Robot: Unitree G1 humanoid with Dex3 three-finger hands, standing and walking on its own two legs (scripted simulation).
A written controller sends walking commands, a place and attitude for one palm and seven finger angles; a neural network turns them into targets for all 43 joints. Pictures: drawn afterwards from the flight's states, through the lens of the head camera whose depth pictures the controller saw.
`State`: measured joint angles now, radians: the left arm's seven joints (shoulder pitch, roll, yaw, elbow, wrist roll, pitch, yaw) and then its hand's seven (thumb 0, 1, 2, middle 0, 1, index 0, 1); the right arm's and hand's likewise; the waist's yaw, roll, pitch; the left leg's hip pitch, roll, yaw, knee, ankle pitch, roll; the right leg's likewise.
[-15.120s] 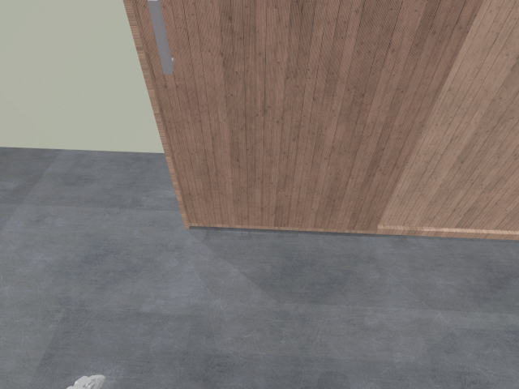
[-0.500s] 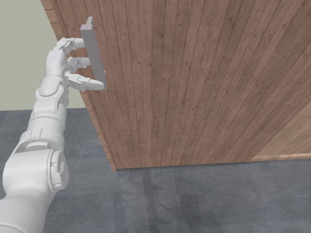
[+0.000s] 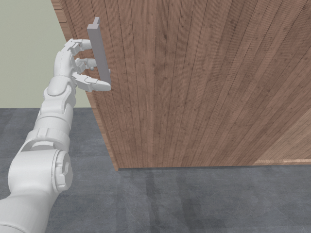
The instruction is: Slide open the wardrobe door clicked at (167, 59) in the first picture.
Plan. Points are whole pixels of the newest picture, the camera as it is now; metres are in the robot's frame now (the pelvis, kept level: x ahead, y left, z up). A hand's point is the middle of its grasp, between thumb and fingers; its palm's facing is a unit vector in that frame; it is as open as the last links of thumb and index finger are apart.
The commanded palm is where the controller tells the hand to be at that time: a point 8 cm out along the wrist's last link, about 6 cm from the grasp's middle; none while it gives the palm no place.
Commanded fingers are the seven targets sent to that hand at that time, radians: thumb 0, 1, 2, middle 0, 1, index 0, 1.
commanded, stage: slide the fingers in behind the handle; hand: left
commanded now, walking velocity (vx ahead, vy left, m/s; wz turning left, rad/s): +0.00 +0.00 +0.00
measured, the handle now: (102, 54) +0.56 +0.14 +0.16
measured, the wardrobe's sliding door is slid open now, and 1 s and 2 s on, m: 0.00 0.00 0.00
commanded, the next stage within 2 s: grip the handle and tug to test in 1.06 s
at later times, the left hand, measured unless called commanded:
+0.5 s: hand (102, 65) +0.50 +0.13 +0.17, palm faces +0.04 -1.00 -0.02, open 14.0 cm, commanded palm +0.47 +0.18 +0.16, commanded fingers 0.00 -0.50 0.30 -0.30 -1.20 -0.30 -1.20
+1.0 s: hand (104, 66) +0.49 +0.12 +0.17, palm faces +0.02 -1.00 +0.00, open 14.1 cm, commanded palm +0.47 +0.17 +0.16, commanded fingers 0.00 -0.50 0.30 -0.30 -1.20 -0.30 -1.20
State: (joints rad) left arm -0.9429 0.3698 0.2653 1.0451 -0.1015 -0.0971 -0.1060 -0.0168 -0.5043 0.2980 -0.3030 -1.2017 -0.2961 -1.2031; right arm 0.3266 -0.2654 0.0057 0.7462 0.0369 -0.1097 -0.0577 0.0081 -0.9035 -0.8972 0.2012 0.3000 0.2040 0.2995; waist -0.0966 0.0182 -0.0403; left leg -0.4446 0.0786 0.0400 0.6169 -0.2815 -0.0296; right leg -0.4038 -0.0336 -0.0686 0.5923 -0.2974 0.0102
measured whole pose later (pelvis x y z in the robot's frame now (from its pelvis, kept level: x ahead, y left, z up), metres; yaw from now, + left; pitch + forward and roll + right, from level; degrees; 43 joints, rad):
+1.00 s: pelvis +0.01 +0.00 +0.00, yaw +0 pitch +7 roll -1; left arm -0.95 0.29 0.24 1.03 -0.09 -0.09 -0.03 -0.02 -0.50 0.30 -0.28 -1.19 -0.29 -1.20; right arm 0.31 -0.25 0.00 0.76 0.03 -0.11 -0.04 0.01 -0.90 -0.90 0.20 0.30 0.20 0.30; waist -0.09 0.02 -0.05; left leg -0.43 0.07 0.05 0.60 -0.29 -0.03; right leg -0.39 -0.04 -0.06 0.58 -0.30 0.01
